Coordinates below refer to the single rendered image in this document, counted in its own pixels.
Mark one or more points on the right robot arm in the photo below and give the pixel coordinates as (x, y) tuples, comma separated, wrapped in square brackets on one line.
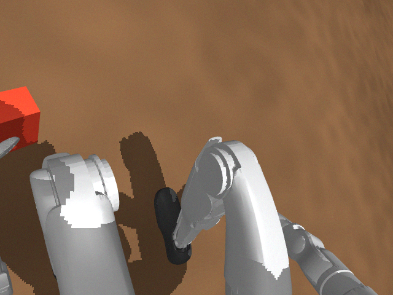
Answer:
[(327, 274)]

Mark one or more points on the left robot arm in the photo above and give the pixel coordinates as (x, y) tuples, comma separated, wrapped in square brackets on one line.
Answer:
[(5, 281)]

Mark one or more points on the right robot foot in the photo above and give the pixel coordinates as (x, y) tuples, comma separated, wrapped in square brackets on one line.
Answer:
[(167, 209)]

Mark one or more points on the carton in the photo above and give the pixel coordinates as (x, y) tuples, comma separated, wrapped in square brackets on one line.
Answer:
[(19, 116)]

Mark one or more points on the left robot hand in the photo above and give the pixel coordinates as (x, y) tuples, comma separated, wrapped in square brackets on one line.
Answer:
[(7, 145)]

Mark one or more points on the right robot hand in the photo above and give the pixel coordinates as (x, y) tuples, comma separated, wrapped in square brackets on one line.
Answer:
[(284, 221)]

